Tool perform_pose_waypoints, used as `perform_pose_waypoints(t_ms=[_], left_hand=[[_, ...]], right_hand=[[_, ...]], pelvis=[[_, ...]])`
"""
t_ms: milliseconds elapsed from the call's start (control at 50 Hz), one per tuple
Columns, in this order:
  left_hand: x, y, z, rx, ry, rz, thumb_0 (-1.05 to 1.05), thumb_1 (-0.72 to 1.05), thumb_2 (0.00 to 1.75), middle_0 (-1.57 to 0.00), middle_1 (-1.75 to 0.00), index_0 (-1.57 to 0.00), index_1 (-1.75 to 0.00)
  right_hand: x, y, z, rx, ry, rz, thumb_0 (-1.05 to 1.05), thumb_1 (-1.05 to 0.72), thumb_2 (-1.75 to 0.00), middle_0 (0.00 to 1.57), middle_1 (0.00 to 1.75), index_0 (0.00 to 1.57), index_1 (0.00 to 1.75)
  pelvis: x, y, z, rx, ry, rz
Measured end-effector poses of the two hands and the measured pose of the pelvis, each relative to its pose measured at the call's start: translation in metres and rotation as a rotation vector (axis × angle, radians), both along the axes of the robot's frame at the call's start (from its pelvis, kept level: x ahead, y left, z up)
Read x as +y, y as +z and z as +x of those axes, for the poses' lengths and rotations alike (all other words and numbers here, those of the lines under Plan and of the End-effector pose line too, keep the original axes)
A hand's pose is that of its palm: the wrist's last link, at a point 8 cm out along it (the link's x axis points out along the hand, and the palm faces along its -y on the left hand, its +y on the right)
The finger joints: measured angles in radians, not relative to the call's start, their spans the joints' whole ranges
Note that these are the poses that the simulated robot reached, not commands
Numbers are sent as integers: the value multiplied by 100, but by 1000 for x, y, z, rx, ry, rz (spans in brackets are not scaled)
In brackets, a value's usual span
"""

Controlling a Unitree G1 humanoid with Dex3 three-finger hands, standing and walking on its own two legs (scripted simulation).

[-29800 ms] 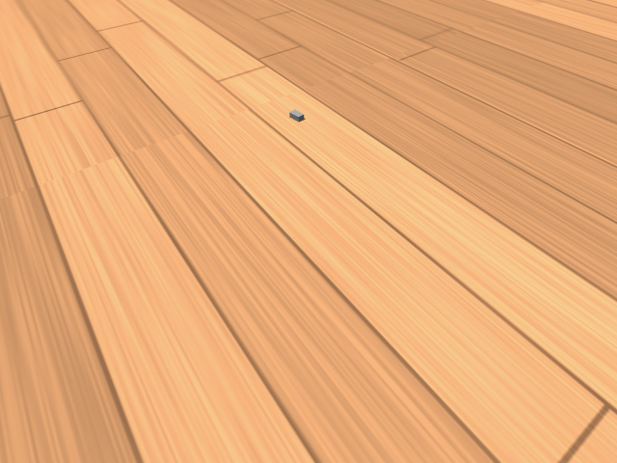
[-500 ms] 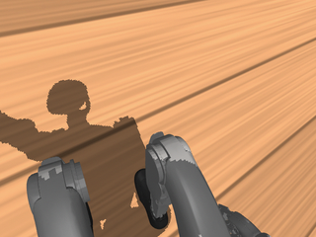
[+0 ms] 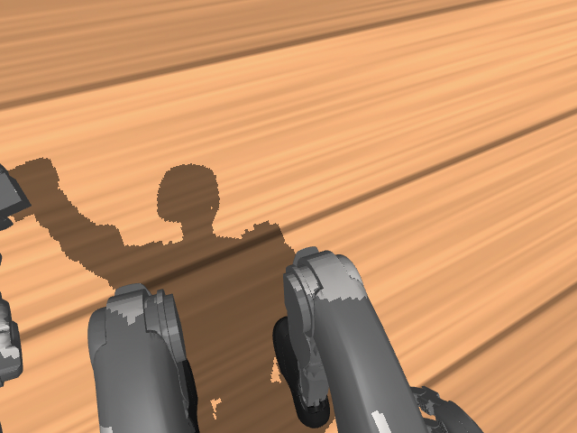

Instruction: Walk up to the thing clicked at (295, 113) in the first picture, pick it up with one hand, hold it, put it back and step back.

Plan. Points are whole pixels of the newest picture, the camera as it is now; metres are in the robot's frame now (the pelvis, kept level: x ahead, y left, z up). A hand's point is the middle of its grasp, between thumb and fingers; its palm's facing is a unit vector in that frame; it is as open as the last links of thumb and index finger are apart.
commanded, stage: lift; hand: left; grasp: from above
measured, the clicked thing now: out of the picture +0.46 +0.35 -0.18
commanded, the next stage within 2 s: hold in 1.56 s
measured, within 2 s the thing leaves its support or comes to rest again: neither
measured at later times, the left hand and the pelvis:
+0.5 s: hand out of the picture +0.38 +0.34 -0.01, palm faces -0.39 -0.19 -0.90, open 7.3 cm; pelvis -0.01 +0.00 +0.11, yaw +4 degrees
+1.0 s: hand out of the picture +0.34 +0.30 +0.21, palm faces -0.39 -0.22 -0.90, open 7.3 cm; pelvis +0.02 +0.00 +0.30, yaw +7 degrees
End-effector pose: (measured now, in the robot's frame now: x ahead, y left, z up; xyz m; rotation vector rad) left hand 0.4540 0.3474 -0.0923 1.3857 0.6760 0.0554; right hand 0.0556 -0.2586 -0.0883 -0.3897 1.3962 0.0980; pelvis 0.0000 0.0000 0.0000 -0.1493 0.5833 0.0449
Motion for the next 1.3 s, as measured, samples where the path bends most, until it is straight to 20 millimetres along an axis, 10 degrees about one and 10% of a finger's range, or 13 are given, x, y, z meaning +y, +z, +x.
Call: perform_pose_waypoints(t_ms=[440, 840, 1300], left_hand=[[3, 121, -66, 44, -71, -5, 0, 42, 1, -98, -14, -102, -11], [-38, 297, -108, 16, -49, -20, 0, 42, 1, -98, -15, -101, -11], [-62, 430, -94, 47, -31, -25, 0, 43, 4, -94, -19, -98, -15]], right_hand=[[1, 72, 45, -151, -73, -27, 0, -91, -90, 20, 30, 20, 30], [17, 216, 85, -336, -151, -20, 0, -90, -90, 20, 30, 20, 30], [22, 344, 101, -370, -202, -18, 0, -89, -90, 20, 30, 20, 30]], pelvis=[[1, 89, -7, 16, 44, 35], [0, 238, 4, -128, 72, 87], [8, 368, 55, -306, 75, 128]])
